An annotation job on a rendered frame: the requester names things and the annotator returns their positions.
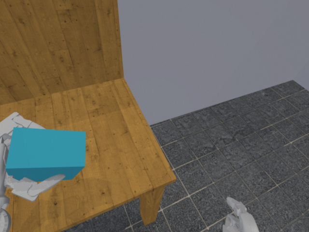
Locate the robot right hand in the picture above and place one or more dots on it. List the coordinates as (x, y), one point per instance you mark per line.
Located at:
(246, 222)

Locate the robot left hand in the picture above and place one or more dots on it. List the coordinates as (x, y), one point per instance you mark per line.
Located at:
(25, 188)

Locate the left robot forearm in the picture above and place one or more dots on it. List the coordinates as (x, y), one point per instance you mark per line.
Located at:
(5, 219)

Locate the table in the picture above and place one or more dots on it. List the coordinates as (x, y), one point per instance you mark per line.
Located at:
(61, 67)

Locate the sponge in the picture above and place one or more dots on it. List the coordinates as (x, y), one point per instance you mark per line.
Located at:
(39, 154)

